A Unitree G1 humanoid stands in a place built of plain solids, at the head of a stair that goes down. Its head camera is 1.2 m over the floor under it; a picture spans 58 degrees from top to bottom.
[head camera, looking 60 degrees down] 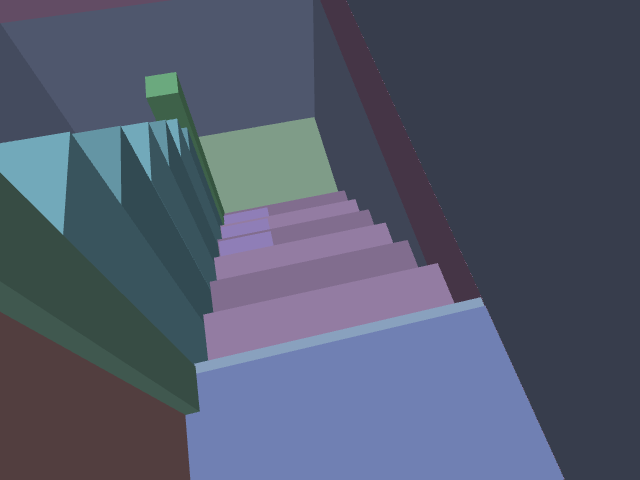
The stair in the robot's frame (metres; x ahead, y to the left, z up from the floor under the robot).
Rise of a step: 0.20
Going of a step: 0.22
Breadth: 0.85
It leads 13 degrees to the left of straight ahead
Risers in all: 7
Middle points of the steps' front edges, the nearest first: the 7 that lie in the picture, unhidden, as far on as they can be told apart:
0.40 -0.07 0.00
0.62 -0.01 -0.20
0.83 0.04 -0.41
1.05 0.09 -0.61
1.26 0.14 -0.81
1.48 0.19 -1.02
1.70 0.24 -1.22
